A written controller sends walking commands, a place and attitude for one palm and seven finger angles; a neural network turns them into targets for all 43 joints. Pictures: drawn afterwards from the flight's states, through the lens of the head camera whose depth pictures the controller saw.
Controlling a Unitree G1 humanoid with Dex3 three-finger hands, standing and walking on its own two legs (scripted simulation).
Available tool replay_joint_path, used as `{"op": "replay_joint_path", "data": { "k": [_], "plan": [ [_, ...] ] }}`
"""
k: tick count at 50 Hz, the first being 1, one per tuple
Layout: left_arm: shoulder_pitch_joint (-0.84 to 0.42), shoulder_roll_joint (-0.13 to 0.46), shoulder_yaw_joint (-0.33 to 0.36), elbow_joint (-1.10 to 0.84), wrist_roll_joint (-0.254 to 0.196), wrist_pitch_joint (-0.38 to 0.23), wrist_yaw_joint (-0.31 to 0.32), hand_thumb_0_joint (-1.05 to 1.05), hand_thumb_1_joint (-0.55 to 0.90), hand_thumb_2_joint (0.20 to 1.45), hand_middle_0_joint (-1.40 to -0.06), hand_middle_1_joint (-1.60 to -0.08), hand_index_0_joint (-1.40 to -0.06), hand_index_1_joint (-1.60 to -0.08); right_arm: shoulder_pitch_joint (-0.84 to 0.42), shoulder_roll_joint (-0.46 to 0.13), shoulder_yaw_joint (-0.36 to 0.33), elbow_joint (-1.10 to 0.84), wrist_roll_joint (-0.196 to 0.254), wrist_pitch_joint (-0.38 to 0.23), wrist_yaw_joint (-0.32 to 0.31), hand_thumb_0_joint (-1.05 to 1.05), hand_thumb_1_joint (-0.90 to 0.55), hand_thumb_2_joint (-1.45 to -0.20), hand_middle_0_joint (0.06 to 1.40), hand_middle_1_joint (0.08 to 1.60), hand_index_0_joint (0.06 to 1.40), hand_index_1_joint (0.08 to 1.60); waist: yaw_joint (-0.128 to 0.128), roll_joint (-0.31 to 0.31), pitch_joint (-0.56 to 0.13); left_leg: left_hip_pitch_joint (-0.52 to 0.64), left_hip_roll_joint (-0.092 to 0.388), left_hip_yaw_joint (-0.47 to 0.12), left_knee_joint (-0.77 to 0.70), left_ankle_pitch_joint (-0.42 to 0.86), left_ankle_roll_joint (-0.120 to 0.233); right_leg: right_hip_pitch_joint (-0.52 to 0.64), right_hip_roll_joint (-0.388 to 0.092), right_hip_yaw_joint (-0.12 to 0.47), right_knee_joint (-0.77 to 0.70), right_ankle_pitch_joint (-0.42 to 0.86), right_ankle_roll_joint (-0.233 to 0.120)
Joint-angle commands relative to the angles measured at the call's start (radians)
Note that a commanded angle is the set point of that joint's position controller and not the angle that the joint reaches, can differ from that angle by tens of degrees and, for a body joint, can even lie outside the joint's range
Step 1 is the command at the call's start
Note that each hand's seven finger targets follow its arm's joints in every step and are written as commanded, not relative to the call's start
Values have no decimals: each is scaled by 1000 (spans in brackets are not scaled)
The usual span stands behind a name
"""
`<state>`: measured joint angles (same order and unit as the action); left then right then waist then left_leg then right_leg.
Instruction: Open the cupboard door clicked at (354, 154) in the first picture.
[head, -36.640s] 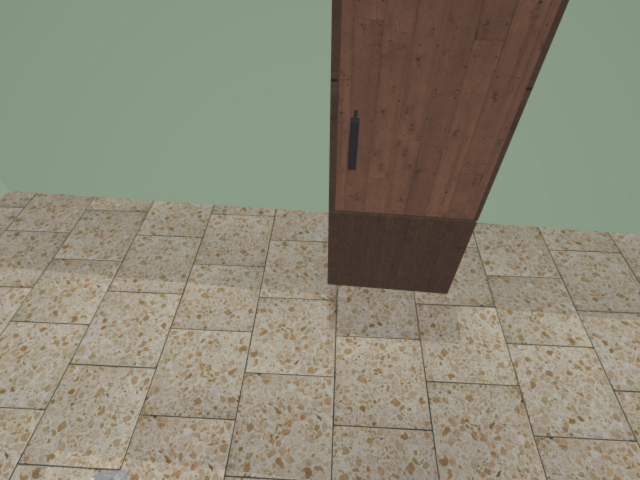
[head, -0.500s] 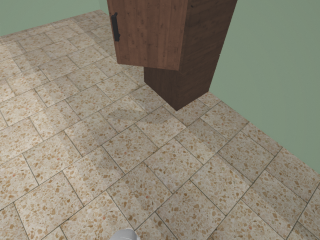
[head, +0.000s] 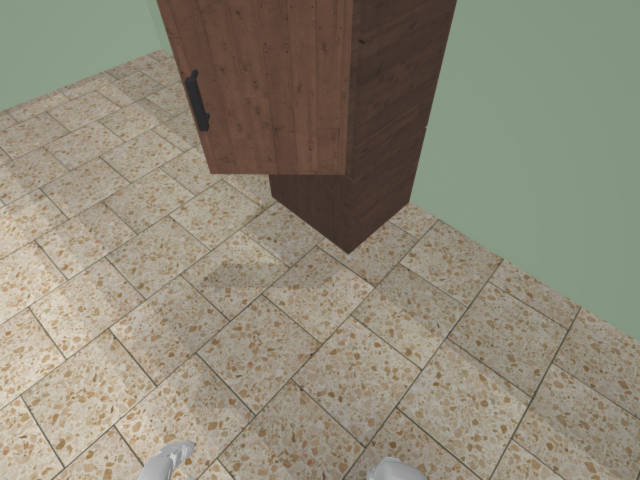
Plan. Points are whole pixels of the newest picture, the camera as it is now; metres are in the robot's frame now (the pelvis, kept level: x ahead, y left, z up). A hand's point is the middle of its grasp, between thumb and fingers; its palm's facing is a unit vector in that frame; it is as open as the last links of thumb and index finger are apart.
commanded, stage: take the last steps up to it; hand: left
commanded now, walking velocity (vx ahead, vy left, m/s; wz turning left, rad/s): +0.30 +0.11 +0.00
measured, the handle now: (199, 100) +0.96 +0.33 -0.07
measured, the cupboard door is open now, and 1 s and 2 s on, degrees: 43 43 43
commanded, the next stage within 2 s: come to a stop and stand still in 0.78 s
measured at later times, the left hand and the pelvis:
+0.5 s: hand out of the picture +0.12 +0.23 -0.18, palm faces +0.14 -0.98 -0.17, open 7.3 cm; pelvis +0.20 +0.06 +0.00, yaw +1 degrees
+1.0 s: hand (191, 288) +0.46 +0.26 -0.16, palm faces -0.05 -0.98 -0.21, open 7.4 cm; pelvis +0.35 +0.09 +0.00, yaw -2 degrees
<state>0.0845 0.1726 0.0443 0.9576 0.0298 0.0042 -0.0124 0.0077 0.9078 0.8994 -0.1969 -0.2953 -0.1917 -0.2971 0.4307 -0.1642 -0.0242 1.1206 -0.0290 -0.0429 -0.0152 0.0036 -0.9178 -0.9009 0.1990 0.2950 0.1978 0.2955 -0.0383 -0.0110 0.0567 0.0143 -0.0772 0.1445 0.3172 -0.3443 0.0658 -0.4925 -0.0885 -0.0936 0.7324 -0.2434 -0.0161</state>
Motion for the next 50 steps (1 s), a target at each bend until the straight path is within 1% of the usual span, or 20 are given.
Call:
{"op": "replay_joint_path", "data": {
  "k": [1,2,3,4,6,10,19,22,23,24,25,26,27,29,33,43,46,47,48,50],
  "plan": [
    [163,84,23,-20,-4,-40,-1,0,900,900,-200,-300,-200,-300,29,-136,-18,-10,9,-20,-11,0,-900,-900,200,300,200,300,119,23,-33,-136,248,-110,200,696,59,347,58,-30,-188,68,-38],
    [319,150,43,24,-1,-52,6,0,900,900,-200,-300,-200,-300,18,-127,-20,-23,22,-25,-6,0,-900,-900,200,300,200,300,176,-57,-124,-313,183,-65,428,552,14,622,-69,126,-229,110,-95],
    [448,251,69,55,-1,-56,18,0,900,900,-200,-300,-200,-300,51,-92,-19,-56,31,-32,-2,0,-900,-900,200,300,200,300,191,-273,-236,-582,31,-22,755,-92,-45,863,-382,556,-347,269,-222],
    [412,255,69,55,-20,-57,22,0,900,900,-200,-300,-200,-300,-12,-131,-31,-60,21,-17,-2,0,-900,-900,200,300,200,300,174,-224,-198,-614,72,-141,940,-219,-45,713,-439,625,-436,242,-247],
    [247,156,42,17,-21,-57,30,0,900,900,-200,-300,-200,-300,-117,-78,-33,-78,12,0,4,0,-900,-900,200,300,200,300,106,-24,4,-642,163,-196,934,-42,-54,422,-343,402,-482,170,-185],
    [213,79,22,37,-13,-83,25,0,900,900,-200,-300,-200,-300,-30,-13,-27,-43,2,32,21,0,-900,-900,200,300,200,300,34,-106,-23,-538,184,-129,754,93,-94,301,-210,136,-532,231,-114],
    [283,141,35,101,-2,-89,20,0,900,900,-200,-300,-200,-300,-273,-28,-30,-156,7,10,53,0,-900,-900,200,300,200,300,81,-144,10,-506,149,-58,344,145,-97,390,-220,84,-493,276,-110],
    [273,157,41,110,-4,-74,21,0,900,900,-200,-300,-200,-300,-256,-65,-33,-159,7,0,51,0,-900,-900,200,300,200,300,51,-154,31,-336,111,-22,226,152,-77,324,-209,68,-425,223,-82],
    [260,156,43,108,-3,-70,20,0,900,900,-200,-300,-200,-300,-169,-95,-41,-134,4,-6,45,0,-900,-900,200,300,200,300,3,-80,-5,-170,95,-16,164,159,-70,247,-178,42,-316,203,-66],
    [261,126,35,93,-6,-64,16,0,900,900,-200,-300,-200,-300,-26,-170,-57,-95,-2,-12,32,0,-900,-900,200,300,200,300,-56,73,-80,26,173,-99,132,141,-39,150,-105,-20,-85,134,-40],
    [289,65,24,71,-17,-62,9,0,900,900,-200,-300,-200,-300,93,-281,-84,-72,-15,-14,17,0,-900,-900,200,300,200,300,-84,338,-170,182,419,-434,52,181,60,-56,42,-100,234,-294,10],
    [230,70,16,34,-14,-65,15,0,900,900,-200,-300,-200,-300,115,-291,-79,-72,-8,-1,6,0,-900,-900,200,300,200,300,-93,269,-168,123,494,-517,-19,166,139,-119,50,0,436,-383,-12],
    [186,60,13,31,-14,-61,19,0,900,900,-200,-300,-200,-300,34,-265,-70,-92,-3,0,-4,0,-900,-900,200,300,200,300,-67,241,-146,40,494,-522,-50,103,150,-172,10,57,552,-314,-19],
    [196,68,19,58,-7,-52,6,0,900,900,-200,-300,-200,-300,-108,-172,-41,-140,1,-11,-8,0,-900,-900,200,300,200,300,0,127,-45,-144,428,-382,-98,79,112,-139,-46,85,558,-159,-10],
    [266,37,14,83,-4,-28,3,0,900,900,-200,-300,-200,-300,-129,-129,-23,-128,6,-32,-13,0,-900,-900,200,300,200,300,57,101,-50,-185,359,-214,-125,298,95,-65,-42,67,427,-71,12],
    [87,28,2,10,-7,-20,8,0,900,900,-200,-300,-200,-300,-24,-110,-17,-52,-1,-25,-15,0,-900,-900,200,300,200,300,35,79,8,-132,351,-144,-69,548,113,41,-6,22,29,-37,10],
    [104,25,-6,22,-9,-20,16,0,900,900,-200,-300,-200,-300,-18,-100,-9,-28,0,-14,-25,0,-900,-900,200,300,200,300,49,56,-8,-150,317,-119,43,671,69,197,31,6,-130,25,5],
    [154,36,-5,41,-11,-24,22,0,900,900,-200,-300,-200,-300,-28,-90,-4,-24,6,-11,-30,0,-900,-900,200,300,200,300,73,28,-31,-172,282,-98,113,676,26,304,25,23,-244,157,7],
    [220,88,1,61,-11,-35,32,0,900,900,-200,-300,-200,-300,-23,-66,0,-26,16,-11,-30,0,-900,-900,200,300,200,300,92,-57,-83,-267,221,-84,202,579,-26,477,-36,121,-274,535,-11],
    [257,176,5,86,-25,-41,47,0,900,900,-200,-300,-200,-300,11,-55,-5,-22,32,17,-23,0,-900,-900,200,300,200,300,66,-148,-157,-342,111,-58,308,-46,-108,555,-290,277,-254,1030,-180]
  ]
}}
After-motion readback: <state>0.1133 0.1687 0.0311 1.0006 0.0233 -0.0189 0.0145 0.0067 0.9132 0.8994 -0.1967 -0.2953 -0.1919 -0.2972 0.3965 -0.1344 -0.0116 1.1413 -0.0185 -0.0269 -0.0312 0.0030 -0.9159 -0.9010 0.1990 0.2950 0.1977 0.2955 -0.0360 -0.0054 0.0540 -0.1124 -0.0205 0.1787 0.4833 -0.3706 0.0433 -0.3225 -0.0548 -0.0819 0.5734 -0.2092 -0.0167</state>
